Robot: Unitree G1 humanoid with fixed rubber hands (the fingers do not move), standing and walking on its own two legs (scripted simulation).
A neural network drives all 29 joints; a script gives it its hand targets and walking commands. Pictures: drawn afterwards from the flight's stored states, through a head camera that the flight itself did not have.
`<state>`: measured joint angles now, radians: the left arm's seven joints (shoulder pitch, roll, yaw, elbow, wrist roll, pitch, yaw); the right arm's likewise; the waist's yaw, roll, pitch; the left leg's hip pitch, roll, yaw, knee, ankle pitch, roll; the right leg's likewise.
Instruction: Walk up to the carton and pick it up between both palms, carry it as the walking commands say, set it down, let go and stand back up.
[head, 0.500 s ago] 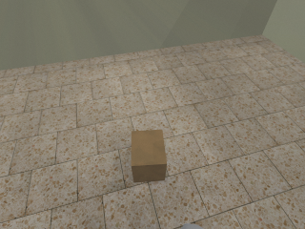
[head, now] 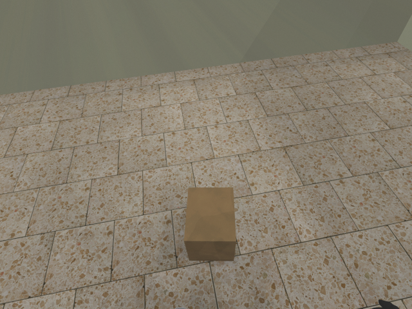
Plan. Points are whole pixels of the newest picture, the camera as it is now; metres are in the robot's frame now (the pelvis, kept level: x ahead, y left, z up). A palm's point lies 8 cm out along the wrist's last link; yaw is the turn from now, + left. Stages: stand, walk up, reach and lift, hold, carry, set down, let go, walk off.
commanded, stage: walk up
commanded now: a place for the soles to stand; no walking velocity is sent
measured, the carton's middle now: (211, 224) +0.58 +0.03 -0.63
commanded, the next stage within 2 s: stand in 1.86 s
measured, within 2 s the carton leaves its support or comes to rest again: neither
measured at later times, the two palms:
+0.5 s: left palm out of the picture +0.14 +0.33 -0.06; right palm out of the picture +0.15 -0.31 -0.07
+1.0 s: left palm (39, 292) +0.19 +0.37 -0.08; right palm (385, 296) +0.17 -0.30 -0.07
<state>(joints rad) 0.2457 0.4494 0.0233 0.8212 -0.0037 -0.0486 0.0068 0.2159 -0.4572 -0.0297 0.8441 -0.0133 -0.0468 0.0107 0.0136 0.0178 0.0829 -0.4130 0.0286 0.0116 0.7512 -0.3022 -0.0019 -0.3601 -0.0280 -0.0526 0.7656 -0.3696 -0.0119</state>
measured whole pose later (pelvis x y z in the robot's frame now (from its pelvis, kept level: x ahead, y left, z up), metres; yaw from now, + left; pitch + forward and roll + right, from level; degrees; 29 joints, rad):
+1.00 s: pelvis +0.11 +0.04 +0.02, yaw -1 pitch -3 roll +0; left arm 0.20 0.45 0.04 0.94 0.01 -0.02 -0.01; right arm 0.21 -0.45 -0.05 0.89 -0.01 -0.03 0.02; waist -0.02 -0.03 0.11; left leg -0.23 0.04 0.08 0.63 -0.34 0.00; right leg -0.33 -0.03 -0.01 0.57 -0.18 -0.02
